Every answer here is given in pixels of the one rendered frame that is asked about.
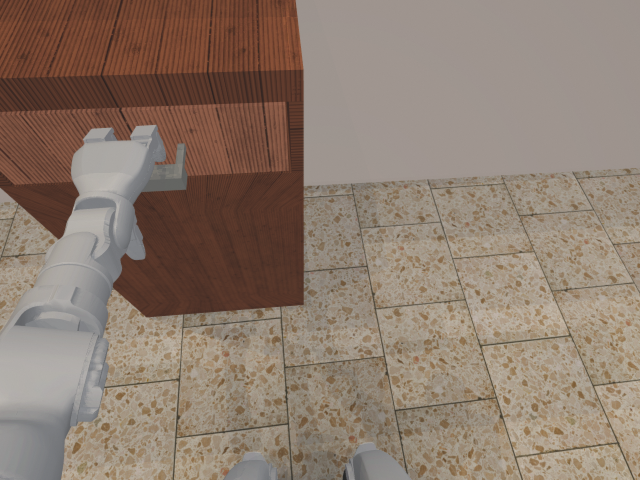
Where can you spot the robot left upper arm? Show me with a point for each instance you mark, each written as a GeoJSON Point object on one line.
{"type": "Point", "coordinates": [50, 379]}

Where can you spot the right robot shin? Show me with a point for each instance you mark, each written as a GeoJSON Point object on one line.
{"type": "Point", "coordinates": [365, 447]}

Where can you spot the handle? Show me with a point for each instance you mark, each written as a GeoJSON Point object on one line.
{"type": "Point", "coordinates": [169, 177]}

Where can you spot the robot right thigh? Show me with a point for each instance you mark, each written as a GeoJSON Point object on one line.
{"type": "Point", "coordinates": [374, 465]}

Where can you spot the cabinet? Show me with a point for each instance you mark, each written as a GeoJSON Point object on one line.
{"type": "Point", "coordinates": [229, 241]}

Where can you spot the robot left hand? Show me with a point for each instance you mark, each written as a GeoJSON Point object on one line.
{"type": "Point", "coordinates": [122, 167]}

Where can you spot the drawer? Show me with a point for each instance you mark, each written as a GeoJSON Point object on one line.
{"type": "Point", "coordinates": [38, 146]}

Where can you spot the robot left forearm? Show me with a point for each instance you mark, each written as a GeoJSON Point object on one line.
{"type": "Point", "coordinates": [73, 287]}

